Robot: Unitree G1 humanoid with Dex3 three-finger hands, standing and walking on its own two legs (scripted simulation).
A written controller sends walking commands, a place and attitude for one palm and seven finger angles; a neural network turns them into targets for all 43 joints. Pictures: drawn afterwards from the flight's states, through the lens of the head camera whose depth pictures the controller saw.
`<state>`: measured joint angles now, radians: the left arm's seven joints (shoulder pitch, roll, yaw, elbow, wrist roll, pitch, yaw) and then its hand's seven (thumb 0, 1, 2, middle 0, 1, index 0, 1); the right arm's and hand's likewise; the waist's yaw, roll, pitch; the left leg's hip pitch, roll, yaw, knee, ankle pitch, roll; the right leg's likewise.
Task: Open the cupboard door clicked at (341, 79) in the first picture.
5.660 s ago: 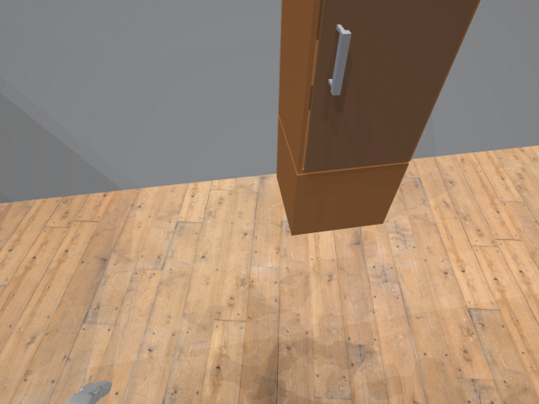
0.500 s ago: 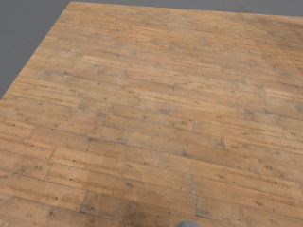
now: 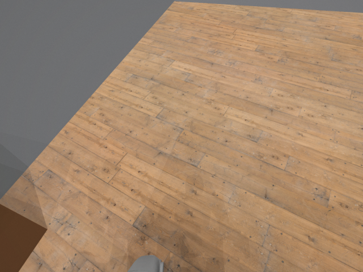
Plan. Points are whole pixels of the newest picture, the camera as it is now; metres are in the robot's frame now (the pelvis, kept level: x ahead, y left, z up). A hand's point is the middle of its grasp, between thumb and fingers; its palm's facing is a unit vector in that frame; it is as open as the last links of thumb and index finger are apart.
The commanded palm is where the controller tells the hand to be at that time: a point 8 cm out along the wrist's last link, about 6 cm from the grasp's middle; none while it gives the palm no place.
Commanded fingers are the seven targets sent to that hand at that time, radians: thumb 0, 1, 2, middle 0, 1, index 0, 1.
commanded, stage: turn to face it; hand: left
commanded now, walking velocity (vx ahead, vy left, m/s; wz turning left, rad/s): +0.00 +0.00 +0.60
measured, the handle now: out of the picture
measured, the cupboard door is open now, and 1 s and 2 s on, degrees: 0 0 0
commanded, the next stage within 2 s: take the last steps up to it in 1.94 s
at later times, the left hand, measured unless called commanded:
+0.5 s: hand out of the picture +0.01 +0.29 -0.17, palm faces +0.34 -0.90 -0.26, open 7.4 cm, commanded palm none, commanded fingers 0.00 0.90 0.90 -0.20 -0.30 -0.20 -0.30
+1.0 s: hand out of the picture -0.04 +0.21 -0.14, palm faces +0.56 -0.78 -0.29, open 7.4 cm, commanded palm none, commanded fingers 0.00 0.90 0.90 -0.20 -0.30 -0.20 -0.30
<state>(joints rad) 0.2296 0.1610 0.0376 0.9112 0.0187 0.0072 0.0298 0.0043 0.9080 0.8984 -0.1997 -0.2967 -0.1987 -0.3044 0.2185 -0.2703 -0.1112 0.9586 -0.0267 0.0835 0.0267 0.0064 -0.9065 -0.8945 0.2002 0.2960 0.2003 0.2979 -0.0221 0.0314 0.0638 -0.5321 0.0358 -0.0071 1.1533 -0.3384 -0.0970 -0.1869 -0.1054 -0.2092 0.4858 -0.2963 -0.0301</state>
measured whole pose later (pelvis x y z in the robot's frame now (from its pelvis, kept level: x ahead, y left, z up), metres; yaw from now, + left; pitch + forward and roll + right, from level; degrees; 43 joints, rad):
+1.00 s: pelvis -0.01 +0.00 +0.00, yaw +36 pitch -1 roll +2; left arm 0.19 0.17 0.03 0.87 0.02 0.02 0.03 0.00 0.91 0.90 -0.20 -0.30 -0.20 -0.30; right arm 0.24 -0.28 -0.10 0.96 -0.02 0.09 0.03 0.01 -0.91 -0.89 0.20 0.30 0.20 0.30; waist -0.04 0.03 0.08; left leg -0.49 0.03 -0.01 1.15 -0.37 -0.09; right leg -0.18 -0.12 -0.19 0.51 -0.29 -0.01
